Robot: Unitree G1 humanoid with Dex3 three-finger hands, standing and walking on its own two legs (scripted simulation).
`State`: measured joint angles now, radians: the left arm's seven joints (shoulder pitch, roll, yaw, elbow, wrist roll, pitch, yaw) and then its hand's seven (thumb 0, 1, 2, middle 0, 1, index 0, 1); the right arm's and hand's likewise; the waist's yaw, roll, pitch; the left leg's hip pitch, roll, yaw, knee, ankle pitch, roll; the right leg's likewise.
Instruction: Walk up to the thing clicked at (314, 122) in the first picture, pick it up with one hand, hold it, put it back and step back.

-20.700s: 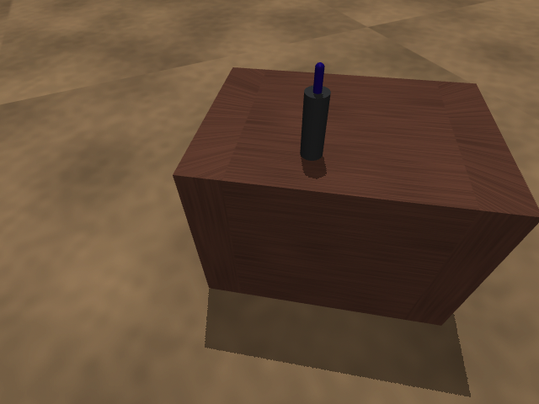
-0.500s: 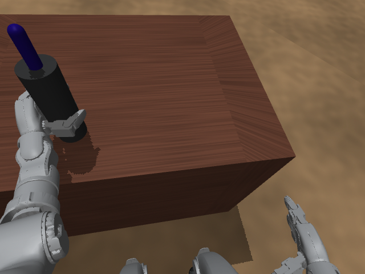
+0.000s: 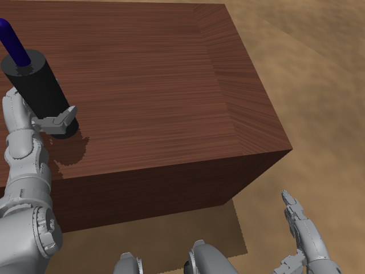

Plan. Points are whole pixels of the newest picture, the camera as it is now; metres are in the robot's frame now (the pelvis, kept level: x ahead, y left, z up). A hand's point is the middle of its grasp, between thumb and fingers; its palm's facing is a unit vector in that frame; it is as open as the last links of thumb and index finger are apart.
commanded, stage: lower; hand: left
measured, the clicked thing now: (39, 88) +0.50 +0.21 +0.10
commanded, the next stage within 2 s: loosen in 0.04 s
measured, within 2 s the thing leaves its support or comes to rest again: neither
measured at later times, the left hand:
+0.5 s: hand (52, 105) +0.51 +0.21 +0.04, palm faces +0.20 -0.98 +0.00, open 11.8 cm
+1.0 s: hand (19, 84) +0.51 +0.25 +0.10, palm faces +0.26 -0.97 +0.00, open 17.6 cm
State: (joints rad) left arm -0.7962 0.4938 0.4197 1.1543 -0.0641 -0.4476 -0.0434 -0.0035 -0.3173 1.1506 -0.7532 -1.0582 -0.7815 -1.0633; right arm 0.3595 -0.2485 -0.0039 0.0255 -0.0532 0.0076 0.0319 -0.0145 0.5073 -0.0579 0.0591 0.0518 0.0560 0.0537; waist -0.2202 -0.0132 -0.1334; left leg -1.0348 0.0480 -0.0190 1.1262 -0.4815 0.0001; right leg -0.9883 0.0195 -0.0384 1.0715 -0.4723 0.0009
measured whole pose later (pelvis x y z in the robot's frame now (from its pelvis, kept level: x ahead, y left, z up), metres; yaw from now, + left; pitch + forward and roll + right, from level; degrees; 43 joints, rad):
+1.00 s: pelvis +0.01 +0.01 +0.00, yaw -1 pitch +21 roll -3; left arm -0.81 0.56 0.47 1.05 -0.06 -0.37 -0.06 -0.02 -0.61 0.04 -0.09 -0.06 -0.10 -0.05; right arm 0.39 -0.26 -0.03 0.00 -0.04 0.04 0.02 -0.01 0.52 -0.05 0.06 0.05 0.06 0.05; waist -0.21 -0.01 -0.15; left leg -0.99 0.05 -0.01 1.11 -0.49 0.01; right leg -0.94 0.02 -0.03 1.05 -0.47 0.01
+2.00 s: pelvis +0.02 +0.00 +0.06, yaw +2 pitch +5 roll +0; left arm 0.39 0.33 0.25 -0.14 -0.09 0.00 0.08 -0.02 -0.53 0.01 -0.06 -0.03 -0.07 -0.03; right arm 0.41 -0.23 -0.07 0.26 0.06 0.06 -0.07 -0.01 0.52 -0.05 0.06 0.05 0.06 0.06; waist 0.03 0.03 -0.10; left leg -0.45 0.01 0.01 0.76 -0.39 0.00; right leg -0.43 -0.02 -0.02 0.75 -0.40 0.01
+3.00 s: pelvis +0.01 +0.00 +0.04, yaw +2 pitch +6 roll +0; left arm 0.46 0.20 0.03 0.13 -0.04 -0.06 0.05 -0.01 -0.51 0.08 -0.05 -0.06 -0.06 -0.06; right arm 0.39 -0.18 0.00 0.26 0.03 -0.05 -0.08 0.00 -0.48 -0.67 0.17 0.23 0.17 0.24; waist 0.01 -0.01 -0.07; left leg -0.57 0.00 0.01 0.87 -0.41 0.01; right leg -0.55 -0.03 -0.01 0.87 -0.43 0.01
